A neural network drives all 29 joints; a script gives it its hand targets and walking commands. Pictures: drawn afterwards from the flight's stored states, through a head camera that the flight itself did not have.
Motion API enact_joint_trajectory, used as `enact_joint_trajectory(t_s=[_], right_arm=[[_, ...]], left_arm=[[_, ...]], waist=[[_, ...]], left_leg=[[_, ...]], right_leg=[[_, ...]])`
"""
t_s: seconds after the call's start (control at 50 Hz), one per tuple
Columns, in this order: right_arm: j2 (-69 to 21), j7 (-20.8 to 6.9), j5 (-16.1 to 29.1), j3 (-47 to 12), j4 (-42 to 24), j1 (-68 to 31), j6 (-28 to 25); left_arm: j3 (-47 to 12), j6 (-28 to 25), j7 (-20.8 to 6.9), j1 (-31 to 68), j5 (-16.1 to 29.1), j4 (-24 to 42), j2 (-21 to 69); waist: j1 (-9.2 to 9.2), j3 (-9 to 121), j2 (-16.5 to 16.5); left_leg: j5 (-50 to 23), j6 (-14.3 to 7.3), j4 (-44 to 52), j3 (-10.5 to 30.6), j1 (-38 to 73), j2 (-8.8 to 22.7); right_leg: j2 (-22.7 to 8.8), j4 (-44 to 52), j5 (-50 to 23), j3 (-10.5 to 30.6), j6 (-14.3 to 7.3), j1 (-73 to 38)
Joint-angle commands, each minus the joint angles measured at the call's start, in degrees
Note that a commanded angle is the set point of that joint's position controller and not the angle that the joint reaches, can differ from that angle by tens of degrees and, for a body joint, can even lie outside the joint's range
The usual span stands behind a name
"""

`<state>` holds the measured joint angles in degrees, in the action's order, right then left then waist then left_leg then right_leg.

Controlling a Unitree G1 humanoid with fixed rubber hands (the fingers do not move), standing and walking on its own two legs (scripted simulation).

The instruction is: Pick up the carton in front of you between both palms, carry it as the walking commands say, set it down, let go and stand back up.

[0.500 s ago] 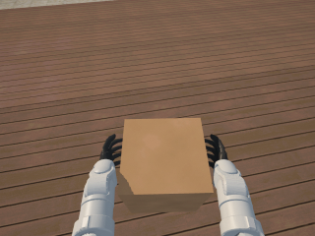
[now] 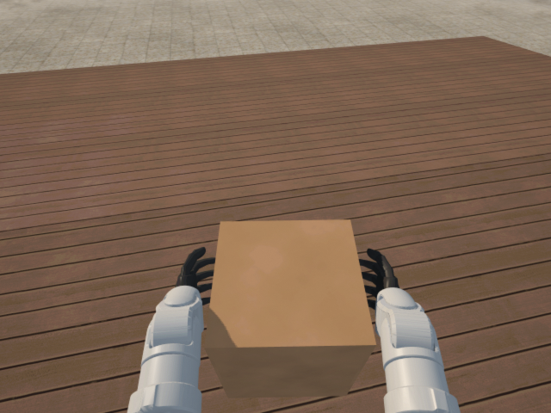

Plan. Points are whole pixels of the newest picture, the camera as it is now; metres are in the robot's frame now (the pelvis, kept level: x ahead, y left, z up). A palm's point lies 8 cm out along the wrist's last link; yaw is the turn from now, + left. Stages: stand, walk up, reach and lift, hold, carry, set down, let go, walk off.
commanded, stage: reach and lift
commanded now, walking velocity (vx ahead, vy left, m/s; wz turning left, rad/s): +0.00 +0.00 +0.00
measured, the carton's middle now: (286, 313) +0.31 +0.00 -0.05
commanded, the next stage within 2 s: hold in 0.70 s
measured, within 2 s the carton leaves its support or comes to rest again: neither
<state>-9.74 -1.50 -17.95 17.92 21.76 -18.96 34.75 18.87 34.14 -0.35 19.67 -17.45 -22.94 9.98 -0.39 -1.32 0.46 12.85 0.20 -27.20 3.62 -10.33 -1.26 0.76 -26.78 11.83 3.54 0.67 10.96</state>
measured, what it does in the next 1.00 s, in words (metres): stands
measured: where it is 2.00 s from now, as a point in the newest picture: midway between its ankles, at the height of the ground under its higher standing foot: outside the picture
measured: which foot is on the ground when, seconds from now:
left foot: down 0.00-1.00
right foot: down 0.00-1.00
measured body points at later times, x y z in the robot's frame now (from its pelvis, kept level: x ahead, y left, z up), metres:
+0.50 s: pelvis +0.02 +0.00 +0.01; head -0.01 +0.00 +0.45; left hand +0.32 +0.15 +0.03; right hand +0.32 -0.15 +0.03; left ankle +0.03 +0.12 -0.74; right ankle +0.03 -0.13 -0.74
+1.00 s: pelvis +0.01 +0.00 +0.01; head -0.04 +0.00 +0.45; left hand +0.31 +0.15 +0.05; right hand +0.30 -0.15 +0.05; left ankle +0.03 +0.12 -0.74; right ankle +0.03 -0.13 -0.74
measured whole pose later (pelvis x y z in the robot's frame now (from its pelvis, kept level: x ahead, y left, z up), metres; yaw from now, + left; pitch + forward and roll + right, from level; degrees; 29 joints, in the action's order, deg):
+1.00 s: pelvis +0.01 +0.00 +0.01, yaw +0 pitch -8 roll +0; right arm -8.5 -0.8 -15.5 11.4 12.0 -14.0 44.2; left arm 12.4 43.6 -0.2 14.4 -15.4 -12.9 8.6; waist -0.2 -1.7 0.4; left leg 11.2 0.1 -20.9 3.7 -1.5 -1.0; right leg 0.6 -20.2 10.0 3.6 0.7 1.9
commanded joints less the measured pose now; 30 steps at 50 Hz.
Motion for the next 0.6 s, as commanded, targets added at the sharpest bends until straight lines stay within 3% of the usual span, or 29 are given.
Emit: enact_joint_trajectory(t_s=[0.0,0.38,0.58], right_arm=[[-53.82,-13.40,12.44,-31.34,0.24,-31.70,-1.80],[-52.81,-12.02,13.88,-32.81,-4.50,-24.51,0.82],[-51.63,-11.91,14.80,-33.71,-7.27,-22.96,2.21]], left_arm=[[-31.57,-1.19,-14.26,30.55,12.68,-1.25,55.12],[-33.51,1.01,-13.81,24.19,13.59,4.55,52.20],[-34.76,2.45,-13.30,22.35,14.67,7.24,52.33]], waist=[[0.13,15.74,-0.26],[0.19,15.65,-0.57],[0.00,14.87,-0.14]], left_leg=[[-2.26,-0.53,5.62,0.46,2.30,-3.47],[-10.81,-0.31,7.33,0.24,5.96,-4.25],[-12.84,0.09,7.99,0.73,7.30,-4.15]], right_leg=[[4.32,4.20,-2.85,-0.22,-0.80,-5.97],[4.43,6.69,-12.50,0.55,0.10,-11.30],[4.73,7.21,-13.41,0.48,0.04,-11.67]])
